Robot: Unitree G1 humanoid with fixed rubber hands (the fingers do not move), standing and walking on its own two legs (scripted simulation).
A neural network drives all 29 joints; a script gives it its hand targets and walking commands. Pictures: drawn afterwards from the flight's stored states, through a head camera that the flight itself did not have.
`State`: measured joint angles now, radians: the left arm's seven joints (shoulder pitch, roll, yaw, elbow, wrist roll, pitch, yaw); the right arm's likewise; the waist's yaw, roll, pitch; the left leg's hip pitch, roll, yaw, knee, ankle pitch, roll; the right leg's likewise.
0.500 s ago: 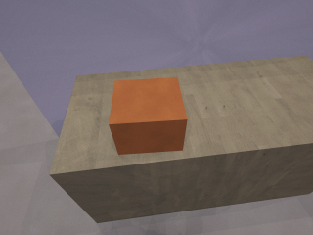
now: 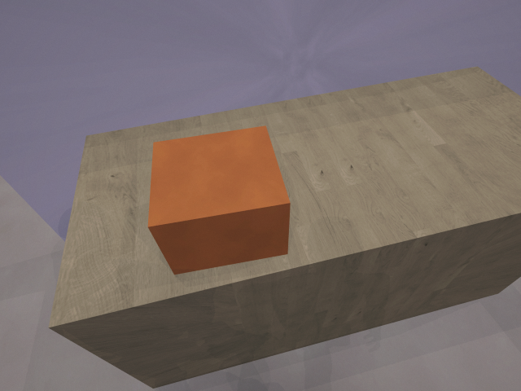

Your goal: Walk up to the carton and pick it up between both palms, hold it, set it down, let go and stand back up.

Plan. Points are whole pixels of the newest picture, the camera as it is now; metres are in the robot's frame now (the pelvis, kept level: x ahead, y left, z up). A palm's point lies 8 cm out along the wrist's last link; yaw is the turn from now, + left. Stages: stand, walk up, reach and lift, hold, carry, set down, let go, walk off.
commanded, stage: walk up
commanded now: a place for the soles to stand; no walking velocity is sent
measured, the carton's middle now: (221, 198) +0.48 +0.09 -0.02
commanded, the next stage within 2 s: none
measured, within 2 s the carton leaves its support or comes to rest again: neither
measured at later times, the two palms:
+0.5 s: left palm out of the picture +0.09 +0.26 -0.11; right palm out of the picture +0.08 -0.21 -0.11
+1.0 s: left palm out of the picture +0.03 +0.26 -0.11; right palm out of the picture +0.03 -0.23 -0.11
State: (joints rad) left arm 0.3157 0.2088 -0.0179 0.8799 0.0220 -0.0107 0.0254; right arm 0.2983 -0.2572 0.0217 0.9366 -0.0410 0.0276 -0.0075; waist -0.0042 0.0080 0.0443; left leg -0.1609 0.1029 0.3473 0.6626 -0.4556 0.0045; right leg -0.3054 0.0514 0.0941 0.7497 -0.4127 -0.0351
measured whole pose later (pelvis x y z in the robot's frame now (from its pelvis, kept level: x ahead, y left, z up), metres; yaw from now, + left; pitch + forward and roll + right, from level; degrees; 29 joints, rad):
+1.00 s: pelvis -0.01 +0.01 +0.02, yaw +7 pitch -2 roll -1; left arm 0.18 0.23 -0.02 1.03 0.00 0.01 0.02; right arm 0.28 -0.23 0.00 1.03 0.00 0.00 -0.02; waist -0.03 0.01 0.05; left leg -0.27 -0.02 -0.10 0.52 -0.21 -0.01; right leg -0.16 0.02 -0.02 0.48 -0.29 -0.02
